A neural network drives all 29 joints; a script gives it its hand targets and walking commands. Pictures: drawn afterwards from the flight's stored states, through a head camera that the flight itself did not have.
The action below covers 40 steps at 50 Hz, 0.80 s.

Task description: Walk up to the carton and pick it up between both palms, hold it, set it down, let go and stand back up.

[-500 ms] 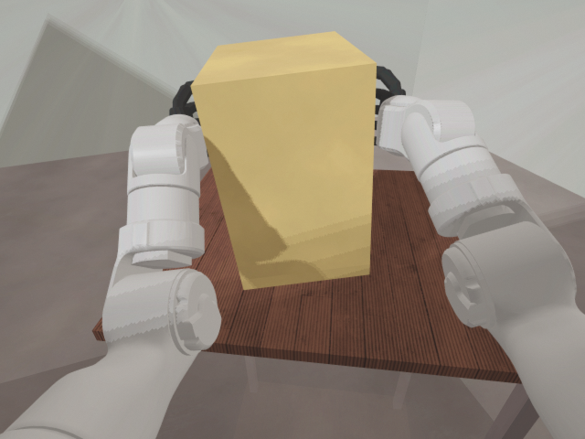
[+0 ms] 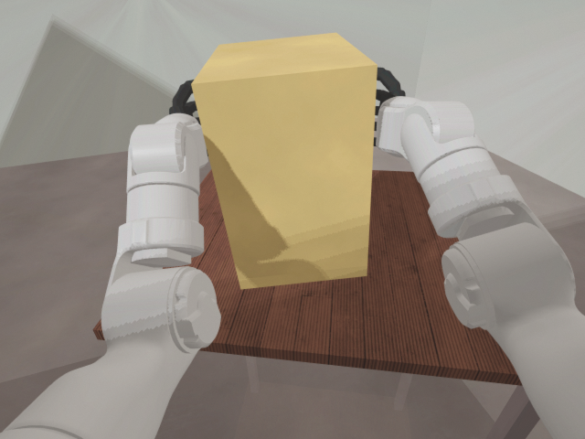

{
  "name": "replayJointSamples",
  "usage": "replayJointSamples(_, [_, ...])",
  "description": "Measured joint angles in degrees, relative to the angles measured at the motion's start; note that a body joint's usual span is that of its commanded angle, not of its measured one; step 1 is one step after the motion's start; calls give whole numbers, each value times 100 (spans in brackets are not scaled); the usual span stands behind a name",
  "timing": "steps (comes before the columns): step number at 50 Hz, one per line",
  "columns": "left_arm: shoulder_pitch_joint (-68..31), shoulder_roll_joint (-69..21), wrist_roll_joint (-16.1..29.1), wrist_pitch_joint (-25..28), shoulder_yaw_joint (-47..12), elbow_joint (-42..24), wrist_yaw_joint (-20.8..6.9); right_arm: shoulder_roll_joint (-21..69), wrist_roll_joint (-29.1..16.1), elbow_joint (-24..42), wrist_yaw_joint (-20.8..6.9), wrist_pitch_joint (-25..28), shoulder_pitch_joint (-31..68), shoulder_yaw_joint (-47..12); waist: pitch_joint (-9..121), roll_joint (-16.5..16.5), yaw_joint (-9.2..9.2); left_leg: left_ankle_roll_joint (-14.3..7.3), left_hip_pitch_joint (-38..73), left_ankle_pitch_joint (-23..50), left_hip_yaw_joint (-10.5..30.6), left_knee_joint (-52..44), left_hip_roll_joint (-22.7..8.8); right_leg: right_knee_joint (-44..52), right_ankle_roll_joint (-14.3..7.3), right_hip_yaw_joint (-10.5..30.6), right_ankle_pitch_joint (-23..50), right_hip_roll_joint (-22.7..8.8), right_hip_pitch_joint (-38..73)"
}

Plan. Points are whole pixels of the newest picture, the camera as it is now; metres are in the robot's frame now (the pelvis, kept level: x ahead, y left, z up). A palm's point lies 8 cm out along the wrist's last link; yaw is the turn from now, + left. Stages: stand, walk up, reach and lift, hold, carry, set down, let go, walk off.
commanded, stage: hold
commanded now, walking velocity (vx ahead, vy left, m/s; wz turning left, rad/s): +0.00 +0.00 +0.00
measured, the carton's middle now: (290, 156) +0.38 +0.00 +0.28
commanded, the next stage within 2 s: set down in 1.92 s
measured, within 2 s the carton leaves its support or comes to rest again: neither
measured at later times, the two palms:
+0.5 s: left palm (206, 144) +0.39 +0.11 +0.30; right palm (403, 130) +0.38 -0.15 +0.31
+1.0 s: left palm (189, 138) +0.38 +0.13 +0.31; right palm (391, 125) +0.37 -0.13 +0.32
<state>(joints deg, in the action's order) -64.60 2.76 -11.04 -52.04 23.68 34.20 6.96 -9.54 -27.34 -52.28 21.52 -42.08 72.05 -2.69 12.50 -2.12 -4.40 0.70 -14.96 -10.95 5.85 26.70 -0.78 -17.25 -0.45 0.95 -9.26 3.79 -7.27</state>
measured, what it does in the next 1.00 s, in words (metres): stands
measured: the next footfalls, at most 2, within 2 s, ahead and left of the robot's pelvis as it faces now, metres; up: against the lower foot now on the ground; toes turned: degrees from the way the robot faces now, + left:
none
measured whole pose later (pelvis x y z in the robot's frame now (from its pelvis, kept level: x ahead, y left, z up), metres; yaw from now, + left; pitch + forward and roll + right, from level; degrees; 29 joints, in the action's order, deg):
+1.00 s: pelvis +0.01 -0.01 +0.00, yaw +0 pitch -1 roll -2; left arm -61.3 2.2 -10.8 -52.8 23.2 28.6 6.2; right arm -10.0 -29.8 -45.9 23.4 -43.3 68.6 -6.0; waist 11.6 -1.8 -4.9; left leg 1.1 -13.7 -11.3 6.5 26.2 -0.8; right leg -17.4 -0.7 1.0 -9.9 4.1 -6.3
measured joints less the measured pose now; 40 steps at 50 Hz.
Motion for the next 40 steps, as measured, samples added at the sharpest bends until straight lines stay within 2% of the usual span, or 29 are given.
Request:
replayJointSamples(7, [-8, 0, -12, 3, 0, 16, -6, 5, 5, -38, 1, 7, 21, 30, -2, 5, 0, -5, 3, -4, -3, 4, 5, -2, 6, 17, 0, -1, 1])
replayJointSamples(14, [-94, 26, -73, 138, -61, 351, 6, 31, 165, -509, -139, 190, 194, 207, -19, 19, -11, 17, -65, 3, -30, 6, -16, -71, -11, 47, -13, 18, -109])
replayJointSamples(29, [333, -107, -23, 73, -86, -370, 36, -18, -100, 168, -36, 156, -208, -234, -103, -2, -33, 89, -21, -3, -64, -49, -102, -92, -75, 106, -20, 101, -128])
replayJointSamples(40, [251, -57, 24, 7, -1, -324, 31, 63, 14, 285, 9, 47, -257, -104, -43, 0, 42, 97, -10, -3, -36, -77, -90, -103, -83, 90, -47, 96, -129])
